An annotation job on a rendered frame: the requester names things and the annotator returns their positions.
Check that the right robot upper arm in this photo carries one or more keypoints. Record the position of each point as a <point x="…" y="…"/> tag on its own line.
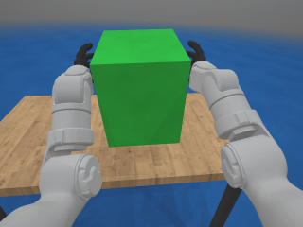
<point x="256" y="165"/>

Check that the robot left forearm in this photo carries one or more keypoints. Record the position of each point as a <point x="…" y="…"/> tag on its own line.
<point x="71" y="110"/>

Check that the right robot hand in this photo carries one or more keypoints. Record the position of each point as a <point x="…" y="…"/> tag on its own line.
<point x="198" y="56"/>

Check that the left robot hand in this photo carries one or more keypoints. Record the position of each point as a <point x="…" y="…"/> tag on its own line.
<point x="82" y="57"/>

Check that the carton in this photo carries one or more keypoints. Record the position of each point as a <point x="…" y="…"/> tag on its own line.
<point x="141" y="79"/>

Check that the left robot upper arm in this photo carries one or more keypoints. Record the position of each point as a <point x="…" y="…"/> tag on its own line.
<point x="66" y="184"/>

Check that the table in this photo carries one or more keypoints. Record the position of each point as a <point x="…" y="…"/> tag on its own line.
<point x="196" y="158"/>

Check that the robot right forearm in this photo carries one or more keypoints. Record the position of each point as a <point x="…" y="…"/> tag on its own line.
<point x="233" y="116"/>

